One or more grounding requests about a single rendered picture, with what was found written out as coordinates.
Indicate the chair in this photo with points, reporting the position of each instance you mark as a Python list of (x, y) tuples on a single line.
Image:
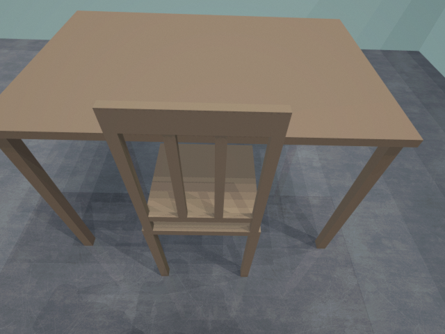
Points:
[(197, 189)]

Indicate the table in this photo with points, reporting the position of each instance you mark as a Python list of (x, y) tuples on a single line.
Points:
[(312, 64)]

